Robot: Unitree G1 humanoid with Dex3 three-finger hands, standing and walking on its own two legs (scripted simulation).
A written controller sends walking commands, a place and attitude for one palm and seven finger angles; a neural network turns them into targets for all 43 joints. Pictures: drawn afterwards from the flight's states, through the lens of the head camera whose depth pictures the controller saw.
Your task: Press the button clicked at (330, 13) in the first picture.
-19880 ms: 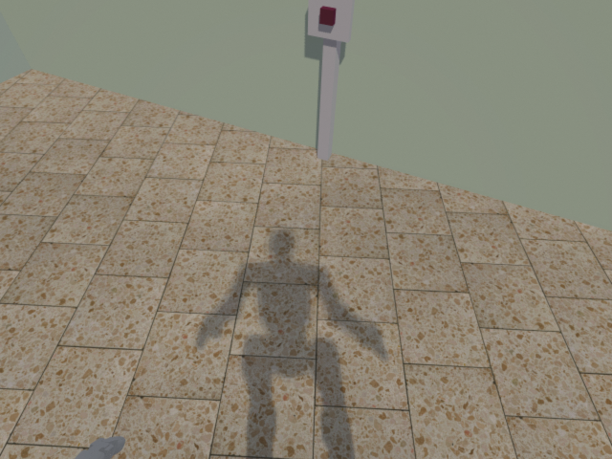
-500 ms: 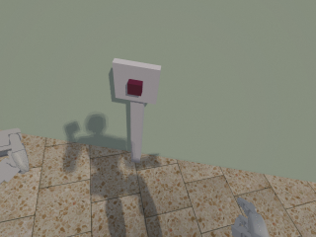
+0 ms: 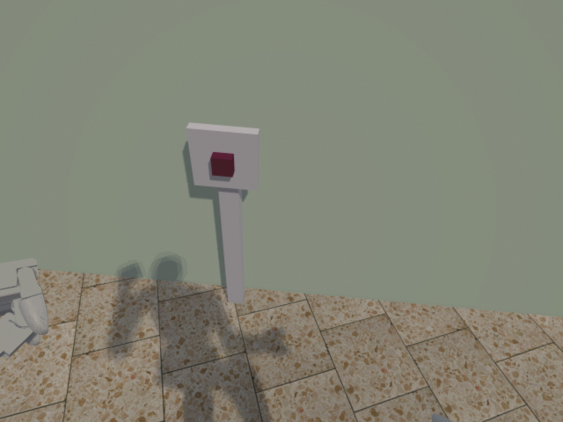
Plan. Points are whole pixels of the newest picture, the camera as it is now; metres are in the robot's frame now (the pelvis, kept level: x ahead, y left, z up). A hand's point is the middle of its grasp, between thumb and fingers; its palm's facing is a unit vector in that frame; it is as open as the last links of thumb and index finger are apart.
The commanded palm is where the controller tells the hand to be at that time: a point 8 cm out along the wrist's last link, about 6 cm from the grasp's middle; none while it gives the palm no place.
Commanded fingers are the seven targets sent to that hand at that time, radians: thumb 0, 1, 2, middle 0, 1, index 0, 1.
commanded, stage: stop stepping back and stand still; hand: left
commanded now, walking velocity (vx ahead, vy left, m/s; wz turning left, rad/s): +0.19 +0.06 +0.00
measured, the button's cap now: (223, 163) +0.75 +0.20 -0.04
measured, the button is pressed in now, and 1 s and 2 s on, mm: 0 0 0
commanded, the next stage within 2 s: let the arm hang, fingers relaxed in 0.88 s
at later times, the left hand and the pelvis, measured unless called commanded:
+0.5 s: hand (9, 369) +0.13 +0.26 +0.16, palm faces +0.42 -0.79 -0.45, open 3.0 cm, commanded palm +0.08 +0.29 +0.18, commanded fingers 0.00 0.90 0.90 -1.30 -1.50 -1.30 -1.50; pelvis -0.05 +0.01 +0.00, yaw +1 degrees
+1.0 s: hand (16, 380) +0.12 +0.27 +0.14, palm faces +0.34 -0.83 -0.45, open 3.1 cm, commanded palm none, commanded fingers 0.00 0.90 0.90 -1.23 -1.42 -1.23 -1.42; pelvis -0.06 +0.02 +0.00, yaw +1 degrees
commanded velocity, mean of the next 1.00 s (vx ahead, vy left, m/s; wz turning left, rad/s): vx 0.00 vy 0.00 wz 0.00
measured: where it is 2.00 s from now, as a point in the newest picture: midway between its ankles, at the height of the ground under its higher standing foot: outside the picture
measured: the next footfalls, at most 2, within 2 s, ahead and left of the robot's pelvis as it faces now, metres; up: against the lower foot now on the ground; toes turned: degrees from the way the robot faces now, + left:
left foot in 0.04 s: +0.03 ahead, +0.12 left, +0.00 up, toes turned +3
